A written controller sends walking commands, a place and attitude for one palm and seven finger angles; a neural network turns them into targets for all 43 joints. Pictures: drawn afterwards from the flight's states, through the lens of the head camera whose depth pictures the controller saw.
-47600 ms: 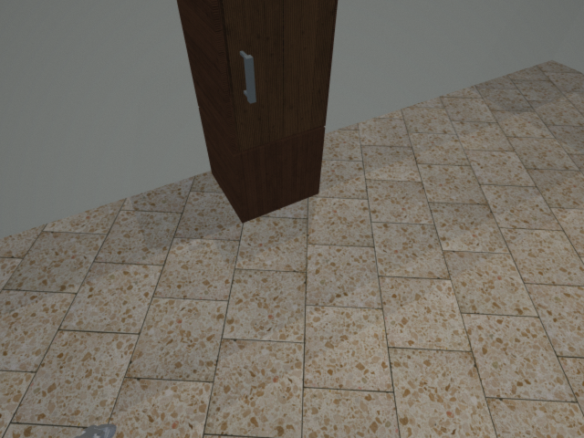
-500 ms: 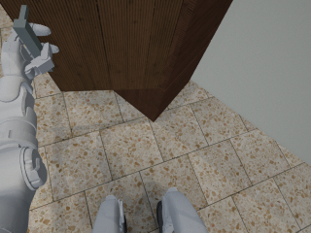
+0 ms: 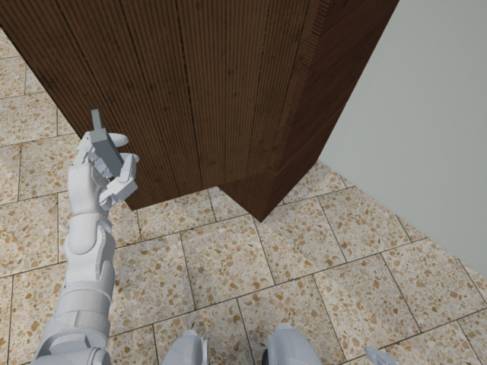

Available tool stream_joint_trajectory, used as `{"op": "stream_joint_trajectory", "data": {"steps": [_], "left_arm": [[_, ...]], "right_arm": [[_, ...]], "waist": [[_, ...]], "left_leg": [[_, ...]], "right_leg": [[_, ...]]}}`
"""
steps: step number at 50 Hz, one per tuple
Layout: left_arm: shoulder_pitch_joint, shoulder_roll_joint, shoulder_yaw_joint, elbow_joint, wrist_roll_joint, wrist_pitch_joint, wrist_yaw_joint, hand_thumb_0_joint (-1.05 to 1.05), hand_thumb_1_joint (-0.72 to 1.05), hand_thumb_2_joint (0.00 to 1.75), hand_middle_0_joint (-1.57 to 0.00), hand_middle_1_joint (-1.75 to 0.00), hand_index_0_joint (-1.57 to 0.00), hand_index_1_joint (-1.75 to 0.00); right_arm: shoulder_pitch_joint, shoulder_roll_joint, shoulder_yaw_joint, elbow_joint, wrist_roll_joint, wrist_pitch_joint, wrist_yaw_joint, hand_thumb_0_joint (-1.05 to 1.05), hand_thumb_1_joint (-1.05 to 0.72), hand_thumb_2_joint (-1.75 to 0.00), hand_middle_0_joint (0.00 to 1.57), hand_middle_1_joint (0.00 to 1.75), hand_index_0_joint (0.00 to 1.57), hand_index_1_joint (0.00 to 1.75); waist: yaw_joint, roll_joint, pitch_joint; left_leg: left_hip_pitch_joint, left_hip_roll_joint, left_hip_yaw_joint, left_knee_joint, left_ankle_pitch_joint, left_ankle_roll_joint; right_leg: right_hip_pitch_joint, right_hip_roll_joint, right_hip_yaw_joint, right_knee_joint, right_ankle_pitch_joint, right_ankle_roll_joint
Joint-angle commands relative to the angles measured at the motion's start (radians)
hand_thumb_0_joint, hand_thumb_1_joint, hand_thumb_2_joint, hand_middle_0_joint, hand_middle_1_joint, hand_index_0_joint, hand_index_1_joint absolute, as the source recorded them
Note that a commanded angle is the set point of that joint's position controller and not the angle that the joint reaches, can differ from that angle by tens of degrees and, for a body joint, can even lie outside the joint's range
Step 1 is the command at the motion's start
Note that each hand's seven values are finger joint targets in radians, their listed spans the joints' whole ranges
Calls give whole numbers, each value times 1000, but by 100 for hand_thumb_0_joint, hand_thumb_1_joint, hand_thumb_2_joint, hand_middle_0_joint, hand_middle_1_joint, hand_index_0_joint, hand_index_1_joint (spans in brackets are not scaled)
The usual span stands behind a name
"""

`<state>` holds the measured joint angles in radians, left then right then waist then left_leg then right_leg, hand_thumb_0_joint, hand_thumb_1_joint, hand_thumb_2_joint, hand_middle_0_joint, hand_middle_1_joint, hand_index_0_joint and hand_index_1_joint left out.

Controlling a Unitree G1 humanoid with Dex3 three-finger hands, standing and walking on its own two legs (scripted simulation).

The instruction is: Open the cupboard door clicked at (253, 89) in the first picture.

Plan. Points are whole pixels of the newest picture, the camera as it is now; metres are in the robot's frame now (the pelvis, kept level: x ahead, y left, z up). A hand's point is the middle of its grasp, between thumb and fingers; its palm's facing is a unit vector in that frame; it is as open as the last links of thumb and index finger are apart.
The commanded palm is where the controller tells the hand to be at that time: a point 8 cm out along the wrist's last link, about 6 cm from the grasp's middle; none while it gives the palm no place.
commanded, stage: pull the door open along its arc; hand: left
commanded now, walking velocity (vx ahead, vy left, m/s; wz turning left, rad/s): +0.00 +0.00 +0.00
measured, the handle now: (112, 151) +0.45 +0.22 +0.03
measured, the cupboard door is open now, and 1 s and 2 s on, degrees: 62 95 96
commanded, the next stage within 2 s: open thumb and fingers to let go in 0.54 s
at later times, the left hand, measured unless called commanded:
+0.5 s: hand (190, 243) +0.30 +0.08 +0.03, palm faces +0.43 -0.90 +0.01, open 6.1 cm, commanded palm +0.23 +0.10 +0.03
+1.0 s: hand (213, 254) +0.28 +0.05 +0.03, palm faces +0.43 -0.90 -0.03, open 9.3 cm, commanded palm +0.23 +0.09 +0.03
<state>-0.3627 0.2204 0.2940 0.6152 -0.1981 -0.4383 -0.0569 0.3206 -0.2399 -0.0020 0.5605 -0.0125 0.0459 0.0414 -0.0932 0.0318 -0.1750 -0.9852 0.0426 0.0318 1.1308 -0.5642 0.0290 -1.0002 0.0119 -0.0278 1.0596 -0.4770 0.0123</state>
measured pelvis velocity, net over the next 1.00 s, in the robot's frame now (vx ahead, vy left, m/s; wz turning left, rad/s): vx -0.02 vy -0.06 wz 0.10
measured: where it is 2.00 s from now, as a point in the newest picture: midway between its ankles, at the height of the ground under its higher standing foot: outside the picture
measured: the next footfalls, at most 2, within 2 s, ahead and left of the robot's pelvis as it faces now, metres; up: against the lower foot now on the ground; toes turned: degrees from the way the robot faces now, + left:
none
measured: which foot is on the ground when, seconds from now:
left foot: down 0.00-1.00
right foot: down 0.00-1.00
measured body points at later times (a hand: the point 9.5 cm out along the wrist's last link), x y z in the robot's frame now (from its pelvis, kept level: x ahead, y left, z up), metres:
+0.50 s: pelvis -0.01 -0.03 +0.00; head +0.06 -0.03 +0.45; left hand +0.27 +0.12 +0.03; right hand +0.15 -0.24 -0.12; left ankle -0.02 +0.09 -0.65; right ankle +0.01 -0.13 -0.65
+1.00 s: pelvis -0.02 -0.06 +0.00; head +0.05 -0.07 +0.44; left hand +0.25 +0.09 +0.03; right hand +0.17 -0.26 -0.12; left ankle -0.02 +0.09 -0.65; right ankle +0.01 -0.13 -0.65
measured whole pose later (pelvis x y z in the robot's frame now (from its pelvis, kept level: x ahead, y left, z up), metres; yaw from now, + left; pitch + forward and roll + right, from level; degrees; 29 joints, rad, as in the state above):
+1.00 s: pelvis -0.02 -0.06 +0.00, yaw +6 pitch +17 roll +1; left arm 0.01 -0.10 -0.17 0.33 0.10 -0.44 0.55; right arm 0.17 -0.18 -0.01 0.61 -0.09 -0.07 0.01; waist 0.00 0.03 -0.17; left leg -0.90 0.01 -0.04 1.13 -0.52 -0.05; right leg -0.93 -0.03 -0.09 1.15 -0.52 -0.07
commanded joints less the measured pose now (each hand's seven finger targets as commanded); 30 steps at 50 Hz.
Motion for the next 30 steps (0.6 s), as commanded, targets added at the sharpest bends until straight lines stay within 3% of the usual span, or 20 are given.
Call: {"op": "stream_joint_trajectory", "data": {"steps": [1, 3, 5, 8, 11, 13, 15, 22, 28, 30], "left_arm": [[-82, 63, 19, -286, 80, -88, 293, 0, 90, 90, -40, -135, -40, -135], [-75, -8, -49, -297, 141, -87, 377, 0, 90, 90, -40, -135, -40, -135], [-102, -53, -102, -323, 190, -90, 442, 0, 90, 90, -40, -135, -40, -135], [-85, -139, -187, -333, 235, -89, 505, 0, 90, 90, -40, -135, -40, -135], [-15, -193, -262, -365, 269, -98, 524, 0, 90, 90, -40, -135, -40, -135], [-4, -231, -312, -379, 273, -99, 530, 0, 90, 90, -40, -135, -40, -135], [19, -239, -334, -415, 278, -107, 538, 0, 90, 90, -40, -135, -40, -135], [237, -369, -486, -489, 308, -100, 583, 0, 90, 90, -40, -135, -40, -135], [403, -400, -546, -595, 353, -63, 616, 0, 90, 90, -40, -135, -40, -135], [338, -380, -534, -581, 371, -49, 634, 0, 90, 90, -40, -135, -40, -135]], "right_arm": [[62, -121, -58, -79, -32, -35, 14, 0, -90, -90, 20, 30, 20, 30], [41, -113, -58, -77, -45, -32, 18, 0, -90, -90, 20, 30, 20, 30], [29, -110, -62, -79, -56, -33, 12, 0, -90, -90, 20, 30, 20, 30], [-12, -95, -63, -71, -63, -42, 5, 0, -90, -90, 20, 30, 20, 30], [-41, -84, -64, -72, -68, -54, 0, 0, -90, -90, 20, 30, 20, 30], [-63, -78, -60, -72, -67, -62, -3, 0, -90, -90, 20, 30, 20, 30], [-79, -74, -60, -79, -70, -73, -8, 0, -90, -90, 20, 30, 20, 30], [-128, -48, -56, -99, -71, -113, 1, 0, -90, -90, 20, 30, 20, 30], [-160, -25, -45, -124, -79, -152, -6, 0, -90, -90, 20, 30, 20, 30], [-165, -28, -38, -116, -81, -158, -16, 0, -90, -90, 20, 30, 20, 30]], "waist": [[72, 38, -390], [66, 26, -379], [51, -37, -381], [52, -32, -380], [61, -27, -386], [54, -46, -345], [56, -47, -351], [73, -67, -307], [84, -97, -288], [71, -109, -250]], "left_leg": [[253, -15, -42, -117, 637, -55], [247, -18, -39, -117, 584, -53], [239, -22, -45, -118, 537, -46], [243, -29, -38, -125, 470, -44], [265, -32, -37, -133, 451, -41], [255, -36, -40, -144, 404, -39], [248, -41, -36, -142, 382, -32], [236, -48, -31, -148, 360, -31], [207, -58, -29, -136, 327, -28], [175, -61, -38, -122, 282, -26]], "right_leg": [[292, 20, -38, -19, 476, -36], [287, 15, -37, -22, 451, -39], [302, 15, -38, -29, 439, -39], [308, 7, -35, -43, 413, -39], [322, 4, -34, -57, 405, -43], [323, 2, -38, -70, 374, -43], [341, -2, -28, -81, 368, -44], [360, -13, -26, -94, 361, -48], [377, -24, -10, -104, 357, -46], [345, -28, 3, -113, 298, -44]]}}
